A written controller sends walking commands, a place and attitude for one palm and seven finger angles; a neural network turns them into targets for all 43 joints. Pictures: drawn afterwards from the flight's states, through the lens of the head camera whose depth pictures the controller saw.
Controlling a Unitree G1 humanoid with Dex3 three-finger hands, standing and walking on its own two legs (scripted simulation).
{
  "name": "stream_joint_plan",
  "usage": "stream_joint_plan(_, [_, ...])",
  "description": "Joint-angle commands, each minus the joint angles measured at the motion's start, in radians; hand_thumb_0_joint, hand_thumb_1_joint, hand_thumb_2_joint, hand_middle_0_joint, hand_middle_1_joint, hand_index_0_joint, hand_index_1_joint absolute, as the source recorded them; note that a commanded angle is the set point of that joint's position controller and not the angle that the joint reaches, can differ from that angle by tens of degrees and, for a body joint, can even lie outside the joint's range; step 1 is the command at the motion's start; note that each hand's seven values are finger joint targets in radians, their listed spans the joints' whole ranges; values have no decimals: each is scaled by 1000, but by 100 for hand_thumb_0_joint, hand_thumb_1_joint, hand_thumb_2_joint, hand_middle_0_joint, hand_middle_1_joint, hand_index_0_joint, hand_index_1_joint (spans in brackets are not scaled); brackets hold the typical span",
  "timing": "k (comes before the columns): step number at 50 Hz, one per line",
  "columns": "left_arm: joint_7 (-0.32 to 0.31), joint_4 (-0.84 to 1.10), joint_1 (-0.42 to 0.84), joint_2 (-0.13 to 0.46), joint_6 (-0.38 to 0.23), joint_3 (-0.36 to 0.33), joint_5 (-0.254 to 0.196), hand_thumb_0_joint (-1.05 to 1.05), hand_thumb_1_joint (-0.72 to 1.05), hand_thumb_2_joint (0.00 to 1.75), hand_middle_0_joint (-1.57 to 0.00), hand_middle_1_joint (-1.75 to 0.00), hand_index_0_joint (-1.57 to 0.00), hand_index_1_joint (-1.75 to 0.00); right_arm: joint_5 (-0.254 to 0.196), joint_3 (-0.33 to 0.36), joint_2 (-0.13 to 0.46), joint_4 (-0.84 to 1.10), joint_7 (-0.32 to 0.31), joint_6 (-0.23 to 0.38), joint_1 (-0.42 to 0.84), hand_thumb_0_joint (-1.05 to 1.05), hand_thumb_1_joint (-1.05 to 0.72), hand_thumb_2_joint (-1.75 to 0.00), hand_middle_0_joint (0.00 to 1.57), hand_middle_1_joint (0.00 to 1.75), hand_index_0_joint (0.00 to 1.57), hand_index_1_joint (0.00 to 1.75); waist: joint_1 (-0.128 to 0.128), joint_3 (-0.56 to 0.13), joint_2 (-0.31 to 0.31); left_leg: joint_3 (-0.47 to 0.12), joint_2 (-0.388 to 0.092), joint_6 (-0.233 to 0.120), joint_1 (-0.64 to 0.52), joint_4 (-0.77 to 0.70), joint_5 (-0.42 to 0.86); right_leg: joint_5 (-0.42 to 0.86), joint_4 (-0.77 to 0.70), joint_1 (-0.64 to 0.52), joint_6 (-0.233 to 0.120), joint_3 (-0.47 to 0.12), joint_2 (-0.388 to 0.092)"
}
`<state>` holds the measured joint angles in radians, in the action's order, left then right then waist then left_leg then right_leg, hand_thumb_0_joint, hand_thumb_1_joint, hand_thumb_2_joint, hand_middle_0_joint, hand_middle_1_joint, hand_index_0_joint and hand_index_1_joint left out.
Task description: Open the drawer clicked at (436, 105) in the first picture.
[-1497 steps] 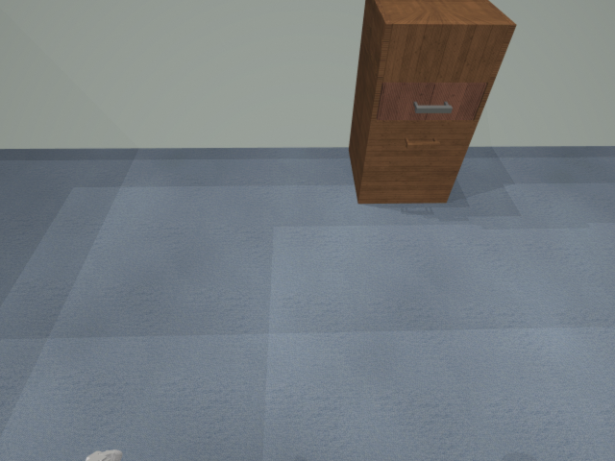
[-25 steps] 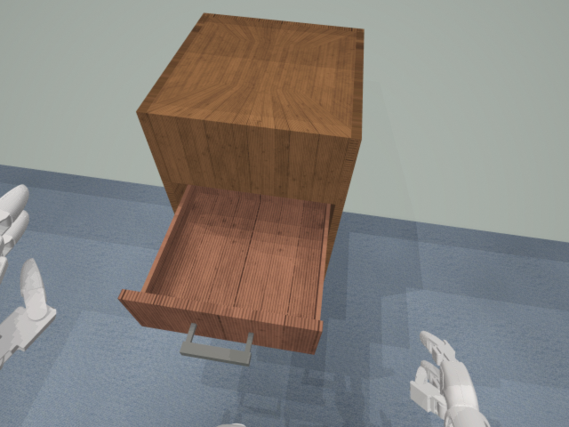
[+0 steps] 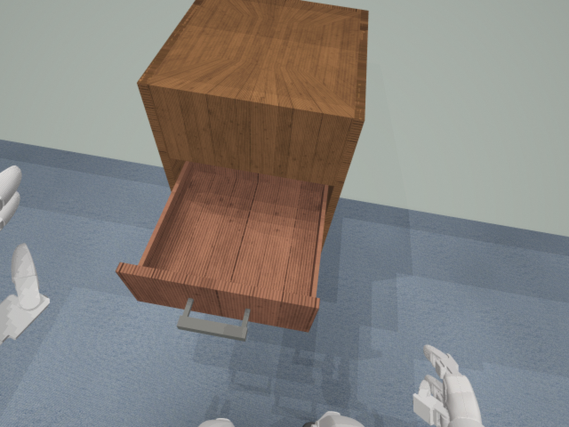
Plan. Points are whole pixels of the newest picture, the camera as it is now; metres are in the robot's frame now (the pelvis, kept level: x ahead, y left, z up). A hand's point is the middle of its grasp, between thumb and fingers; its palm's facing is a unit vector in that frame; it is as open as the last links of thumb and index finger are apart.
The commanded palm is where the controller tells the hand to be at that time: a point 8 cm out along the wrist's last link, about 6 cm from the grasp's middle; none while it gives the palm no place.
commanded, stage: step back with the hand held close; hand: left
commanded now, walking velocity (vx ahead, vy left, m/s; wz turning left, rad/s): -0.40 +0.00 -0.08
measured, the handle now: (215, 318) +0.33 +0.14 -0.23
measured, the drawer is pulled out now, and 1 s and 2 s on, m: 0.30 0.30 0.30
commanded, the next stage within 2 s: stop stepping back and stand still in 0.46 s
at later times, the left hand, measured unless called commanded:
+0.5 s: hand out of the picture +0.11 +0.18 +0.16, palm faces +0.25 -0.83 -0.50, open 7.4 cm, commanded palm +0.04 +0.23 +0.19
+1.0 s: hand out of the picture -0.02 +0.14 +0.17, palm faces +0.34 -0.83 -0.45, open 7.4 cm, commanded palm -0.09 +0.20 +0.19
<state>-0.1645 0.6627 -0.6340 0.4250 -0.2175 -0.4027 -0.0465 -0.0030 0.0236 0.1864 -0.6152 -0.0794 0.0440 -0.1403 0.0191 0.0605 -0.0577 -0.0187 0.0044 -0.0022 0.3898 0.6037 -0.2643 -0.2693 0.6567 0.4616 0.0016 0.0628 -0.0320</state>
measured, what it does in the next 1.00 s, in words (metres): walks backwards: right foot, then left foot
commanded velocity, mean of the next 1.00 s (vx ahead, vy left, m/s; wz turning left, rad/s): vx -0.10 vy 0.03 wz -0.01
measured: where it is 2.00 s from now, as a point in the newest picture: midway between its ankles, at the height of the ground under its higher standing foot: outside the picture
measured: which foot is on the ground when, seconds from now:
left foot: down 0.00-0.24, up 0.26-0.48, down 0.50-0.72, up 0.74-0.92, down 0.94-1.00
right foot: up 0.00-0.16, down 0.18-0.52, up 0.54-0.66, down 0.68-1.00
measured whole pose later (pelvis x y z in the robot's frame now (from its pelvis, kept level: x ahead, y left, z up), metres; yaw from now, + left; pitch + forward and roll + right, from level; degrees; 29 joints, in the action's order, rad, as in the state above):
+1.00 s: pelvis -0.21 -0.08 +0.01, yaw +0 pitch +0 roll +1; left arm -0.16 0.58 -0.65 0.38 -0.21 -0.34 -0.03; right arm -0.01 0.01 0.22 -0.64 -0.07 0.11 -0.27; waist 0.04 0.01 -0.03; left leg 0.03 0.00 -0.02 0.20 0.45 -0.24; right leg -0.21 0.52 0.34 -0.03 0.10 -0.01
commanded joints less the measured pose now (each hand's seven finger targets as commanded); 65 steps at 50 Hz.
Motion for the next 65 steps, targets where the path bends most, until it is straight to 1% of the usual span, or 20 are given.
stream_joint_plan(1, [-16,275,-47,123,-81,-124,-13,0,90,90,-20,-30,-20,-30,19,51,109,156,2,103,62,0,-90,-90,20,30,20,30,-18,-251,296,-216,-335,-138,-95,-188,722,-197,203,-112,2,-83,7])
stream_joint_plan(4, [3,269,-66,80,-76,-78,-14,0,90,90,-20,-30,-20,-30,12,56,121,129,26,117,46,0,-90,-90,20,30,20,30,-16,-274,273,-154,-292,-106,-280,-120,887,-119,10,-98,5,-27,22])
stream_joint_plan(10, [35,217,-39,128,-88,-121,-24,0,90,90,-20,-30,-20,-30,12,44,139,139,36,99,94,0,-90,-90,20,30,20,30,-23,-248,242,-100,-253,-64,-222,-93,657,126,-261,-245,12,-6,11])
stream_joint_plan(12, [42,192,-56,139,-82,-125,-21,0,90,90,-20,-30,-20,-30,-15,53,123,172,38,70,86,0,-90,-90,20,30,20,30,-16,-327,-33,55,-112,4,-133,66,410,621,-273,-349,-2,-83,-100])
stream_joint_plan(13, [36,155,-71,175,-76,-163,-23,0,90,90,-20,-30,-20,-30,-35,63,115,192,33,62,106,0,-90,-90,20,30,20,30,-17,-337,-194,82,-24,30,-10,223,-27,850,-264,-351,-59,-210,-243])
stream_joint_plan(15, [19,88,-145,144,-53,-155,-34,0,90,90,-20,-30,-20,-30,-29,37,72,189,15,45,132,0,-90,-90,20,30,20,30,-22,-282,-148,-45,-3,23,157,455,-259,843,-257,-327,-140,-242,-345])
stream_joint_plan(20, [-19,144,-86,132,-30,-117,-4,0,90,90,-20,-30,-20,-30,-9,1,75,185,-34,1,146,0,-90,-90,20,30,20,30,2,-239,-87,34,-4,31,89,77,-182,898,-203,-413,-101,-138,-218])
stream_joint_plan(23, [-23,221,-55,149,-28,-89,-10,0,90,90,-20,-30,-20,-30,-17,32,106,173,-40,-6,117,0,-90,-90,20,30,20,30,12,-226,-11,31,-63,3,-108,-231,235,693,-123,-347,-23,-91,-156])
stream_joint_plan(25, [-5,266,-51,145,-53,-82,-10,0,90,90,-20,-30,-20,-30,-29,60,141,193,-16,23,95,0,-90,-90,20,30,20,30,-14,-250,179,-81,-254,-58,-192,-235,658,193,-6,-235,34,-62,-51])
stream_joint_plan(28, [-1,276,-92,169,-63,-144,-18,0,90,90,-20,-30,-20,-30,8,59,114,171,1,78,99,0,-90,-90,20,30,20,30,-28,-245,404,-145,-353,-130,-118,-244,703,-218,197,-132,14,-75,-13])
stream_joint_plan(34, [-15,203,-70,122,-54,-108,-13,0,90,90,-20,-30,-20,-30,-32,28,131,181,18,101,39,0,-90,-90,20,30,20,30,-7,-124,148,-8,-161,-41,42,-140,-130,-4,-254,-337,17,-37,-40])
stream_joint_plan(37, [-26,118,-7,128,-29,-87,-14,0,90,90,-20,-30,-20,-30,-25,41,130,161,6,84,5,0,-90,-90,20,30,20,30,6,-72,-144,35,-2,11,-42,324,-163,-504,-553,-4,-119,-443,-299])
stream_joint_plan(39, [-26,94,25,117,-22,-72,-10,0,90,90,-20,-30,-20,-30,-10,26,121,144,7,75,19,0,-90,-90,20,30,20,30,20,-60,-87,-4,-16,-1,-27,377,-147,-395,-519,0,-143,-362,-301])
stream_joint_plan(45, [-28,100,5,105,-45,-37,28,0,90,90,-20,-30,-20,-30,-1,2,123,148,-11,125,10,0,-90,-90,20,30,20,30,1,-61,1,60,-18,-61,-154,-261,-160,-338,-412,-145,-58,-190,-162])
stream_joint_plan(48, [-19,164,-24,125,-70,-56,17,0,90,90,-20,-30,-20,-30,-7,37,165,180,2,142,15,0,-90,-90,20,30,20,30,-8,-118,154,-109,-167,-104,-126,-321,-15,-53,-161,-281,0,-75,-29])
stream_joint_plan(50, [-19,147,-38,139,-64,-87,28,0,90,90,-20,-30,-20,-30,-17,13,125,176,6,136,32,0,-90,-90,20,30,20,30,-9,-89,289,-155,-195,-113,81,-430,-454,-192,-56,-320,1,-34,-8])
stream_joint_plan(54, [-15,101,16,126,-68,-81,23,0,90,90,-20,-30,-20,-30,-16,25,145,158,-3,142,16,0,-90,-90,20,30,20,30,2,-27,113,-88,-134,-98,135,-289,-360,-169,-163,-341,0,-83,-13])
stream_joint_plan(58, [-13,53,52,123,-80,-74,22,0,90,90,-20,-30,-20,-30,-13,41,137,140,6,137,-17,0,-90,-90,20,30,20,30,5,-11,-123,51,16,-39,67,187,-200,-511,-559,-187,-119,-540,-278])
stream_joint_plan(62, [-17,44,46,103,-76,-49,33,0,90,90,-20,-30,-20,-30,-2,16,108,131,6,124,-28,0,-90,-90,20,30,20,30,12,-77,-102,82,3,-48,-162,33,-170,-474,-515,-34,-113,-309,-234])
stream_joint_plan(65, [-23,145,46,100,-84,-33,31,0,90,90,-20,-30,-20,-30,10,9,127,151,-5,136,-13,0,-90,-90,20,30,20,30,10,-52,66,19,-43,-74,-170,-267,-173,-323,-359,-119,-55,-193,-125])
